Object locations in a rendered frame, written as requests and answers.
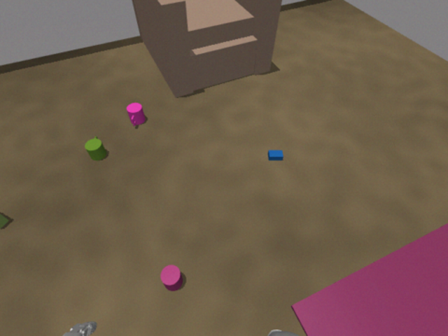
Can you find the armchair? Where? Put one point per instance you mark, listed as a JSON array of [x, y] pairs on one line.
[[199, 43]]

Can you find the left robot hand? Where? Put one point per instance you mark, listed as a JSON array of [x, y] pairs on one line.
[[84, 329]]

